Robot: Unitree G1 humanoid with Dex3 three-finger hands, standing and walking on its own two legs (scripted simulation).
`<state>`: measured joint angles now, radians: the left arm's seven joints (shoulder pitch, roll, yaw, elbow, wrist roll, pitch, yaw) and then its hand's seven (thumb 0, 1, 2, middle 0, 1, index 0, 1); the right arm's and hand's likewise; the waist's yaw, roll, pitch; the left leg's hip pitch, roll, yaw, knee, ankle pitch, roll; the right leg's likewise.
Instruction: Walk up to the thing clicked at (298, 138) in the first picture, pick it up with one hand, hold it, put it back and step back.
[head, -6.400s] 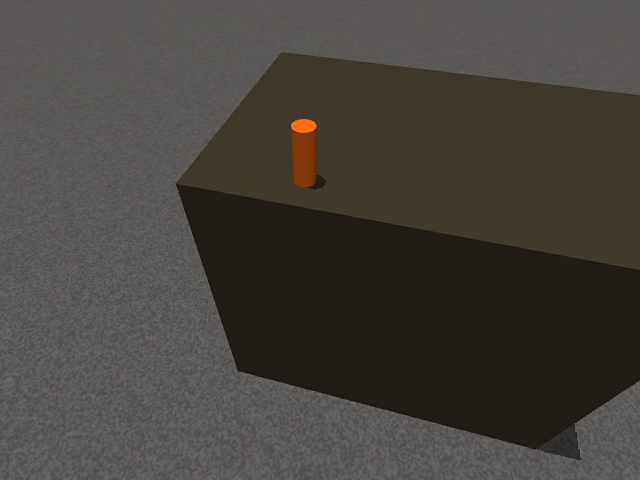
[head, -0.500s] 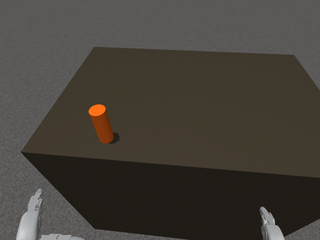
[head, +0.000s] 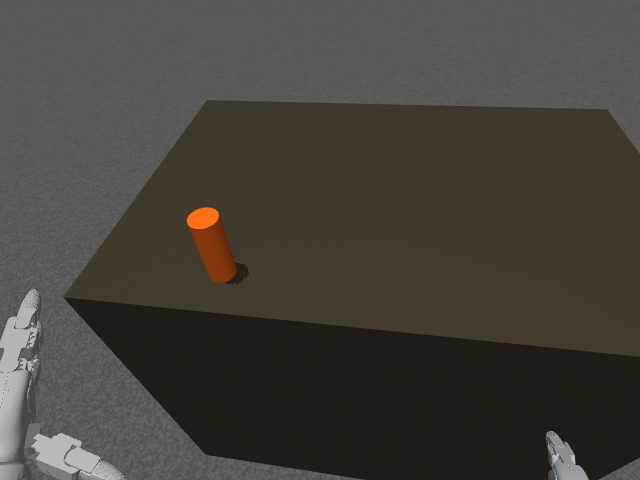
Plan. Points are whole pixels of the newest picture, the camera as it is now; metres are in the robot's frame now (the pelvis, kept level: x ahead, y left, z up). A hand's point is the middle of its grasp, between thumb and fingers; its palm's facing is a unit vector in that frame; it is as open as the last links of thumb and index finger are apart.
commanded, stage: rise first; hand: left
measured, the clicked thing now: (213, 247) +0.41 +0.18 +0.08
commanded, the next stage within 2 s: go down in 0.86 s
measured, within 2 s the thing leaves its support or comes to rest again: neither
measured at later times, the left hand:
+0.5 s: hand (45, 376) +0.18 +0.26 +0.16, palm faces +0.37 -0.80 -0.47, open 17.7 cm
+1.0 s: hand (18, 353) +0.19 +0.26 +0.19, palm faces +0.42 -0.78 -0.47, open 17.7 cm
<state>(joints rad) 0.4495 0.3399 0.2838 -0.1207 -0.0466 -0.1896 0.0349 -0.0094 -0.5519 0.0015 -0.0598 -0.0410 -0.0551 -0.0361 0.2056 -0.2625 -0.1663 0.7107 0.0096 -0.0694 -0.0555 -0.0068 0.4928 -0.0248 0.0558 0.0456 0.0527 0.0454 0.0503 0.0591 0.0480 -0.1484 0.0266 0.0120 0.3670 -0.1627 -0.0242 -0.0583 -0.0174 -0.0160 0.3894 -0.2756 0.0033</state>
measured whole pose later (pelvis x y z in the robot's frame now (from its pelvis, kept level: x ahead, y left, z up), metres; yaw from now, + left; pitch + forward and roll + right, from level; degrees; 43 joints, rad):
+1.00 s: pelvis -0.01 +0.00 +0.00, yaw +0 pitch -4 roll +0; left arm 0.40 0.39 0.42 -0.32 -0.07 -0.36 0.01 -0.01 -0.61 0.08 -0.07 -0.05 -0.05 -0.07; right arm 0.23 -0.24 -0.20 0.67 0.03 -0.13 -0.03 -0.01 0.47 -0.07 0.06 0.05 0.05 0.05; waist 0.06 0.06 0.05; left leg -0.15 0.02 0.01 0.38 -0.16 -0.02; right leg -0.06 -0.02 -0.02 0.40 -0.27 0.01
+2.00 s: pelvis +0.01 +0.01 -0.01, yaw +0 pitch +1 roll +0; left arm -0.18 0.56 0.58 0.30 -0.24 -0.08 -0.42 -0.01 -0.58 0.06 -0.06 -0.04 -0.05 -0.04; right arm 0.15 -0.24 -0.09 0.81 0.03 -0.12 -0.12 -0.01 0.50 -0.06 0.06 0.05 0.05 0.05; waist 0.03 0.03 -0.04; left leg -0.28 0.02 0.01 0.47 -0.21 -0.01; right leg -0.17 -0.03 -0.02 0.46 -0.31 0.01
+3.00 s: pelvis +0.00 +0.02 +0.00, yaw +0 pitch +4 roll +0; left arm -0.51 0.74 0.58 0.75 -0.21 0.07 -0.57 -0.01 -0.61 0.05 -0.06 -0.03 -0.05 -0.04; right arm 0.16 -0.24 -0.01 0.84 0.02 -0.20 -0.19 -0.01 0.50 -0.06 0.06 0.05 0.05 0.05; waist -0.01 0.02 -0.09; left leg -0.34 0.02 0.02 0.46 -0.19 0.00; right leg -0.23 -0.02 -0.01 0.44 -0.28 0.02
